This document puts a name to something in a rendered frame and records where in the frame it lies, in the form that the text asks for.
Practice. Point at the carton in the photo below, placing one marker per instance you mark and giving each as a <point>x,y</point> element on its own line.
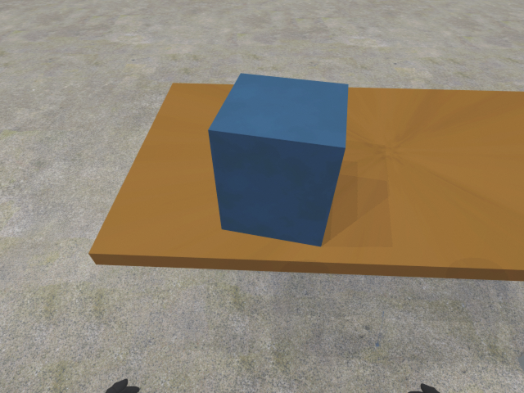
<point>277,145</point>

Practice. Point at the table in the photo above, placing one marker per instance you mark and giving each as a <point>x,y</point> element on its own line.
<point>431,185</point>

